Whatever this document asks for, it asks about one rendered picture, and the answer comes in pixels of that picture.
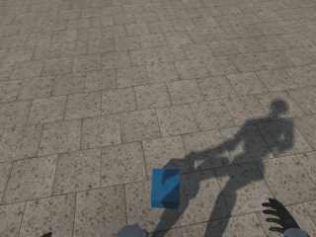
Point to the right robot hand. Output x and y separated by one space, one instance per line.
286 220

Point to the carton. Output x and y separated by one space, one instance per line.
165 188

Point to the left robot thigh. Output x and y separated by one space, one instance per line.
131 231

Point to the right robot forearm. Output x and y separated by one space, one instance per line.
295 232

